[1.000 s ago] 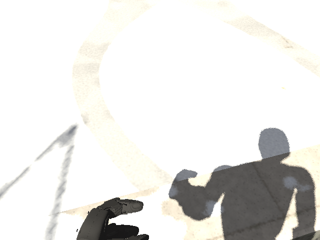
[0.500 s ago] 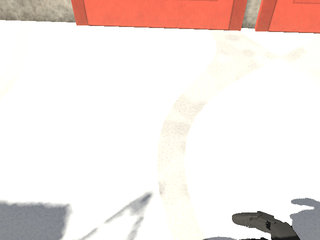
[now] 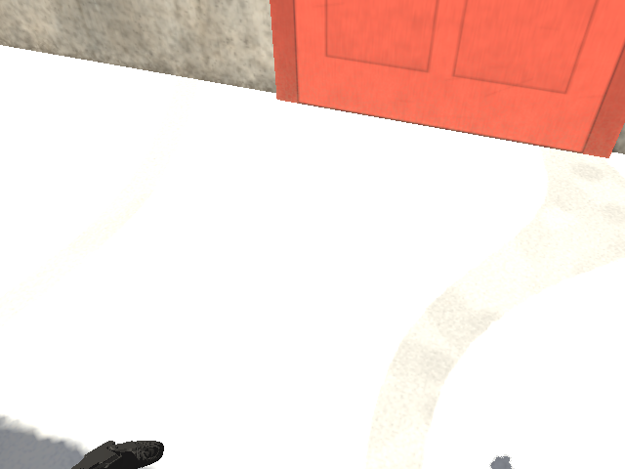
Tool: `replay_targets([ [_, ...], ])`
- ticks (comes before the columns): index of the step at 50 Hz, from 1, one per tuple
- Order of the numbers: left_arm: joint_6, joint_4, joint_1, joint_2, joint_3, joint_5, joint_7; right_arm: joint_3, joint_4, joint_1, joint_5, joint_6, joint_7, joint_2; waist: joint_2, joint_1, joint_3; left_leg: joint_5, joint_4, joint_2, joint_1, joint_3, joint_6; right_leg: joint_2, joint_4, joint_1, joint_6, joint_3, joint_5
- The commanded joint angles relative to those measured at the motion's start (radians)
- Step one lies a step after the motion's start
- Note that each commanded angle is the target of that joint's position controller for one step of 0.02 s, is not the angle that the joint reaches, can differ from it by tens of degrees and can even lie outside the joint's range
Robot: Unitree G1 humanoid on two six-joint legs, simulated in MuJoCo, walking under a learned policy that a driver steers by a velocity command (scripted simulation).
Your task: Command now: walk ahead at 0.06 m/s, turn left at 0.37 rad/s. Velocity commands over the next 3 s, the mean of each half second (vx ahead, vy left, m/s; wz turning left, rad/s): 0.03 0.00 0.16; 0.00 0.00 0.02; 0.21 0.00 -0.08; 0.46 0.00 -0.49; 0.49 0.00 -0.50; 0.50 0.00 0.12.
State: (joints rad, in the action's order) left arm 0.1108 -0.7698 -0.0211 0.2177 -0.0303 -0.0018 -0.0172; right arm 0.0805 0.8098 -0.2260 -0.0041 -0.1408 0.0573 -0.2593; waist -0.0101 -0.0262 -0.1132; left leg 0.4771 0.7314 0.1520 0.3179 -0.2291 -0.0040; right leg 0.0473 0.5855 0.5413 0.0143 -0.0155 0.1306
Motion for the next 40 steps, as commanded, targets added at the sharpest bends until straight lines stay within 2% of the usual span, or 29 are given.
replay_targets([
  [1, 0.027, 0.05, -0.125, 0.201, -0.075, -0.043, -0.013, 0.031, -0.059, -0.129, -0.025, 0.031, -0.029, -0.11, -0.175, 0.041, -0.244, 0.233, 0.572, -0.034, 0.443, 0.06, 0.097, 0.417, -0.248, -0.647, 0.396, 0.609, -0.483],
  [2, 0.019, 0.041, -0.091, 0.181, -0.072, -0.03, -0.018, 0.034, -0.073, -0.044, -0.024, 0.061, -0.045, -0.127, -0.122, 0.04, -0.13, 0.106, 0.684, -0.092, 0.453, 0.066, 0.101, 0.334, -0.279, -0.469, 0.281, 0.486, -0.131],
  [3, 0.01, 0.074, 0.011, 0.092, -0.043, -0.011, -0.019, 0.029, -0.062, -0.054, -0.026, 0.076, -0.056, -0.113, -0.1, -0.001, -0.094, 0.026, 0.66, -0.129, 0.391, 0.077, 0.097, 0.272, -0.332, -0.326, 0.203, 0.373, 0.052],
  [4, -0.025, 0.081, -0.013, 0.051, -0.019, -0.006, -0.035, 0.007, -0.105, 0.026, 0.022, 0.127, -0.072, -0.06, 0.004, 0.013, 0.008, -0.052, 0.584, -0.165, 0.378, 0.094, 0.071, 0.233, -0.29, -0.272, 0.173, 0.299, -0.018],
  [5, -0.038, 0.073, -0.025, 0.034, -0.009, -0.019, -0.042, -0.009, -0.124, 0.029, 0.027, 0.148, -0.077, -0.021, 0.006, 0.002, 0.014, -0.079, 0.548, -0.176, 0.318, 0.093, 0.062, 0.204, -0.306, -0.204, 0.166, 0.233, -0.042],
  [7, -0.041, 0.059, -0.049, 0.052, -0.015, -0.035, -0.04, -0.023, -0.147, 0.001, 0.018, 0.151, -0.083, 0.011, -0.072, -0.013, -0.005, -0.1, 0.374, -0.201, 0.225, 0.137, 0.057, 0.161, -0.321, -0.177, 0.187, 0.135, -0.111],
  [9, -0.051, 0.06, -0.047, 0.078, -0.025, -0.029, -0.033, -0.033, -0.161, 0.018, 0.01, 0.144, -0.082, 0.012, -0.124, 0.005, -0.04, -0.081, 0.149, -0.213, 0.11, 0.186, 0.06, 0.134, -0.316, -0.187, 0.196, 0.078, -0.11],
  [11, -0.066, 0.047, -0.103, 0.116, -0.037, -0.02, -0.024, -0.026, -0.162, 0.013, 0.007, 0.152, -0.08, -0.023, -0.135, 0.032, -0.053, -0.122, 0.018, -0.203, 0.048, 0.218, 0.058, 0.159, -0.304, -0.219, 0.213, 0.112, 0.026],
  [12, -0.074, 0.045, -0.109, 0.125, -0.039, -0.013, -0.021, -0.022, -0.157, -0.004, 0.007, 0.157, -0.08, -0.034, -0.126, 0.026, -0.044, -0.193, -0.069, -0.196, -0.004, 0.231, 0.045, 0.166, -0.298, -0.203, 0.207, 0.125, 0.119],
  [14, -0.08, 0.026, -0.148, 0.104, -0.034, 0.0, -0.019, -0.015, -0.152, -0.016, -0.003, 0.164, -0.082, -0.056, -0.105, 0.019, 0.001, -0.24, -0.219, -0.181, -0.098, 0.24, -0.006, 0.147, -0.288, -0.148, 0.149, 0.131, 0.301],
  [15, -0.077, 0.016, -0.166, 0.084, -0.028, -0.003, -0.018, -0.012, -0.167, -0.013, -0.022, 0.165, -0.085, -0.078, -0.076, 0.024, 0.021, -0.269, -0.242, -0.232, -0.132, 0.173, -0.039, 0.126, -0.27, -0.102, 0.097, 0.124, 0.369],
  [16, -0.07, 0.02, -0.182, 0.068, -0.028, -0.01, -0.016, -0.002, -0.185, 0.015, -0.031, 0.166, -0.089, -0.131, 0.03, 0.061, 0.042, -0.212, -0.251, -0.298, -0.103, 0.103, -0.08, 0.059, -0.22, -0.071, 0.048, 0.055, 0.352],
  [17, -0.067, 0.014, -0.168, 0.067, -0.031, -0.014, -0.019, 0.001, -0.165, 0.005, -0.02, 0.165, -0.084, -0.105, 0.128, 0.052, 0.049, -0.003, -0.305, -0.286, 0.022, 0.094, -0.098, -0.01, -0.155, -0.163, 0.016, -0.037, 0.27],
  [18, -0.067, 0.013, -0.148, 0.062, -0.033, -0.019, -0.021, -0.011, -0.16, 0.018, -0.018, 0.159, -0.081, -0.058, 0.163, 0.051, 0.076, 0.089, -0.363, -0.275, 0.1, 0.086, -0.087, -0.03, -0.096, -0.238, 0.004, -0.048, 0.195],
  [19, -0.07, 0.008, -0.147, 0.05, -0.032, -0.023, -0.022, -0.018, -0.154, 0.04, -0.02, 0.153, -0.081, -0.033, 0.188, 0.063, 0.095, 0.108, -0.387, -0.269, 0.138, 0.087, -0.067, -0.031, -0.08, -0.278, 0.007, -0.041, 0.16],
  [21, -0.076, -0.005, -0.163, 0.053, -0.035, -0.025, -0.022, -0.02, -0.145, 0.044, -0.01, 0.141, -0.084, -0.018, 0.158, 0.065, 0.125, 0.07, -0.361, -0.251, 0.147, 0.113, -0.036, -0.018, -0.096, -0.291, 0.023, -0.021, 0.152],
  [23, -0.08, -0.02, -0.169, 0.053, -0.037, -0.016, -0.02, -0.02, -0.13, -0.001, -0.002, 0.135, -0.089, -0.015, 0.067, 0.05, 0.139, 0.012, -0.306, -0.233, 0.123, 0.146, -0.023, 0.002, -0.135, -0.271, 0.042, 0.001, 0.205],
  [24, -0.082, -0.025, -0.168, 0.048, -0.035, -0.014, -0.02, -0.018, -0.124, -0.02, -0.001, 0.134, -0.092, -0.015, 0.033, 0.043, 0.142, -0.018, -0.281, -0.224, 0.105, 0.161, -0.018, 0.011, -0.153, -0.259, 0.048, 0.011, 0.233],
  [26, -0.084, -0.033, -0.165, 0.04, -0.033, -0.013, -0.019, -0.017, -0.112, -0.043, -0.002, 0.133, -0.098, -0.012, 0.005, 0.036, 0.14, -0.07, -0.253, -0.215, 0.078, 0.179, -0.015, 0.023, -0.172, -0.249, 0.053, 0.021, 0.258],
  [40, -0.09, -0.087, -0.145, 0.044, -0.024, -0.004, -0.023, -0.012, -0.041, -0.11, 0.0, 0.127, -0.109, -0.004, 0.015, 0.039, 0.118, -0.224, -0.252, -0.21, 0.02, 0.195, 0.004, 0.033, -0.162, -0.31, 0.07, 0.023, 0.143],
])
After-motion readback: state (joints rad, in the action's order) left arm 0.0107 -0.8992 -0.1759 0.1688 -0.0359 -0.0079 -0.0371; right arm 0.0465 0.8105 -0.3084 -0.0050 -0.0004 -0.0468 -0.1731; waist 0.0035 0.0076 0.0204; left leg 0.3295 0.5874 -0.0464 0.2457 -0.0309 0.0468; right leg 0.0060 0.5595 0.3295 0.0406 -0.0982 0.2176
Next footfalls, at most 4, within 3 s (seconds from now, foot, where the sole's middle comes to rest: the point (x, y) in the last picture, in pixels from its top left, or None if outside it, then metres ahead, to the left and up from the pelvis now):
0.30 left None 0.06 0.13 -0.76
1.72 right None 0.40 -0.13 -0.76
2.18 left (322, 402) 0.70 0.00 -0.76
2.66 right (473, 371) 0.77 -0.35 -0.76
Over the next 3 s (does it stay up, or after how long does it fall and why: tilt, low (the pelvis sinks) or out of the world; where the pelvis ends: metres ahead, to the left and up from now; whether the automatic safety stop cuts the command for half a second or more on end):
stays up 0.85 -0.28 0.02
